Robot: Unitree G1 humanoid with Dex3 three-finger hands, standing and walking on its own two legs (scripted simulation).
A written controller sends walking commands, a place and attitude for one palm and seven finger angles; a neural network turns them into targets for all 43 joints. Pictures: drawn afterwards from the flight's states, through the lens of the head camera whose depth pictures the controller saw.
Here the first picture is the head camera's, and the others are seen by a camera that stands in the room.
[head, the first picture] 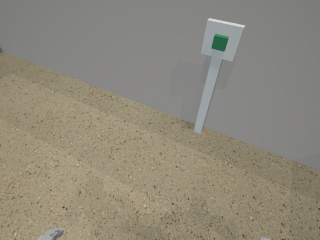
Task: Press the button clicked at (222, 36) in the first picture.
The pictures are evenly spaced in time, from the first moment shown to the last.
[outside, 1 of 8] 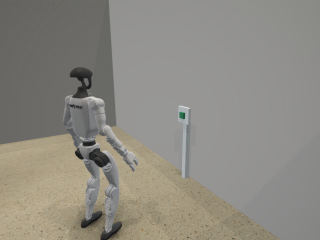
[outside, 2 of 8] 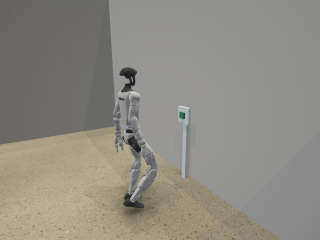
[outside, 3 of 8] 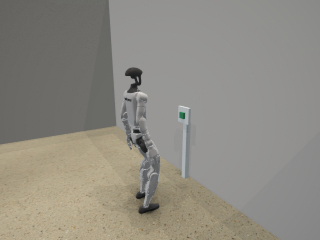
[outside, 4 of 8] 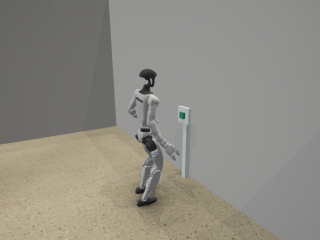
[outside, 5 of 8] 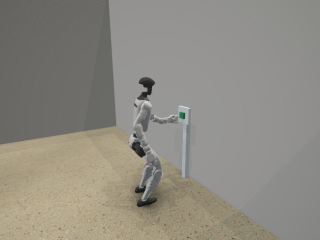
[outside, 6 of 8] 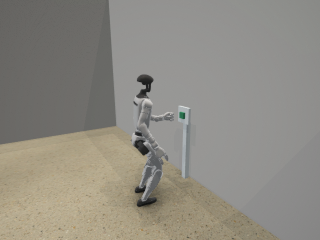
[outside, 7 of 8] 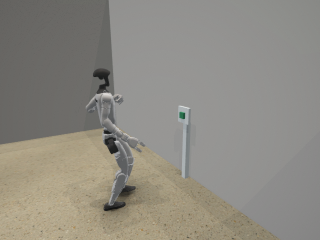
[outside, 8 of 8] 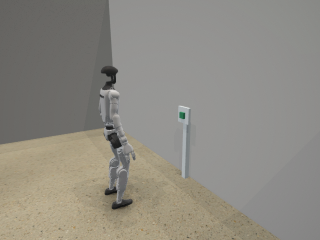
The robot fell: no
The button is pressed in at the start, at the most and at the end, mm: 0 8 0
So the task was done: yes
